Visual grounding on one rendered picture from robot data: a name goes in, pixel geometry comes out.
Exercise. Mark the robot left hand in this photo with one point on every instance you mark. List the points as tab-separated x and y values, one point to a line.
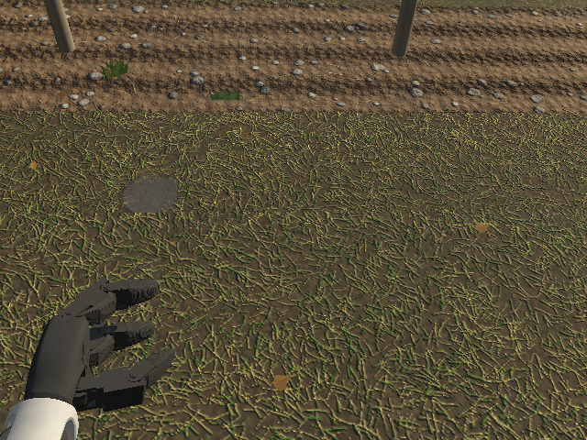
68	347

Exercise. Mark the robot left forearm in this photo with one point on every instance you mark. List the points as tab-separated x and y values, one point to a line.
41	419

